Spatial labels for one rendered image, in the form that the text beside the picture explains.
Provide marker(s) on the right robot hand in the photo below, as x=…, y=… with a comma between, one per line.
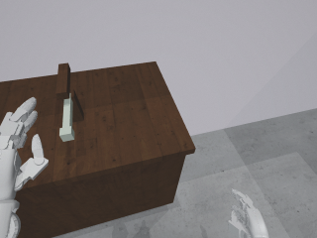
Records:
x=251, y=223

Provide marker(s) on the counter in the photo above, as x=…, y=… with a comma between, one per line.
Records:
x=127, y=155

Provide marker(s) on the robot left forearm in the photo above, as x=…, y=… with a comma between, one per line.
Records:
x=10, y=223

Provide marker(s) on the tap lever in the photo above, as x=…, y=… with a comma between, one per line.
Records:
x=66, y=132

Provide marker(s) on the left robot hand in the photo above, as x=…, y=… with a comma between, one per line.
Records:
x=13, y=136

